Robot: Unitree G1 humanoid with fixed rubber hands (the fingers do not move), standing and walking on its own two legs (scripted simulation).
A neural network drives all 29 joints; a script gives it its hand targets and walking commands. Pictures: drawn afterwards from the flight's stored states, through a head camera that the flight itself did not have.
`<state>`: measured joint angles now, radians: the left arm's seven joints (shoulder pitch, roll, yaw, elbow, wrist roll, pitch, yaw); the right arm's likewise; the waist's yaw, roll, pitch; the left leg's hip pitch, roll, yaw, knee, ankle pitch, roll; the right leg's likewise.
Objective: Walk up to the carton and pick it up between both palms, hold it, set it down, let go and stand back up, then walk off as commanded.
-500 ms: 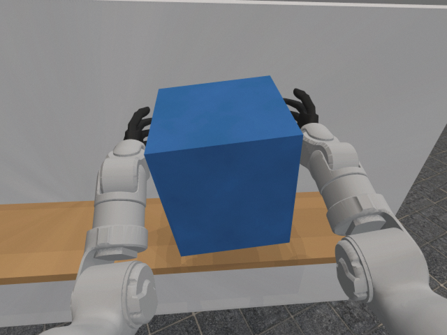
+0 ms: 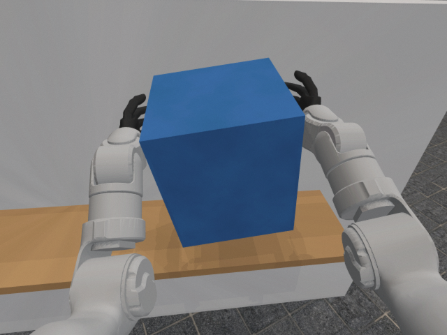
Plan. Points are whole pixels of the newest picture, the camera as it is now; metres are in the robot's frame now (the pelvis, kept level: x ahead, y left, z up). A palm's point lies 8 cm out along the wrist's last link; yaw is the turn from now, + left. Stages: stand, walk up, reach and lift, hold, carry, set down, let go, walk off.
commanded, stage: reach and lift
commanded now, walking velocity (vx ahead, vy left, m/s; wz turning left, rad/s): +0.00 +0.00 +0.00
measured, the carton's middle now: (225, 154) +0.39 -0.03 +0.20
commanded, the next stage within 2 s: hold in 0.38 s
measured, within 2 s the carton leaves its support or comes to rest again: neither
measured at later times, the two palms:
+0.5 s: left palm (118, 120) +0.38 +0.14 +0.29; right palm (306, 92) +0.38 -0.16 +0.32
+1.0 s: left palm (112, 117) +0.36 +0.14 +0.30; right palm (311, 86) +0.36 -0.16 +0.34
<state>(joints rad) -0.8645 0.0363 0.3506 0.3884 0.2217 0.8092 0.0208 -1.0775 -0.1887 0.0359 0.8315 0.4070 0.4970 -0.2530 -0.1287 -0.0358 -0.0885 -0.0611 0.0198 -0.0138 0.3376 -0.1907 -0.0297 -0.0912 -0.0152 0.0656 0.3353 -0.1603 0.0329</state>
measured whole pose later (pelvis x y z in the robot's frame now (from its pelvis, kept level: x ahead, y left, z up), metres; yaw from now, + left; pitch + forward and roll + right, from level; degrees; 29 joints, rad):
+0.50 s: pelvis +0.00 +0.00 +0.00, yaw +0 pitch -5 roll +0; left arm -0.96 0.07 0.35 0.45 0.21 0.83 0.01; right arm -1.18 -0.18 -0.09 0.83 0.30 0.59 -0.24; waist -0.08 -0.02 -0.11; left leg -0.06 0.02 -0.01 0.34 -0.19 -0.03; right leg -0.09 -0.01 0.07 0.34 -0.16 0.03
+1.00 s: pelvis -0.01 +0.00 +0.00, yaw +0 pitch -6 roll +0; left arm -0.97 0.06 0.35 0.43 0.23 0.89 0.00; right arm -1.19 -0.23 0.00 0.83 0.39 0.65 -0.26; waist -0.07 -0.01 -0.14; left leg -0.06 0.02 -0.01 0.34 -0.18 -0.03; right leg -0.09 -0.01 0.07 0.34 -0.15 0.03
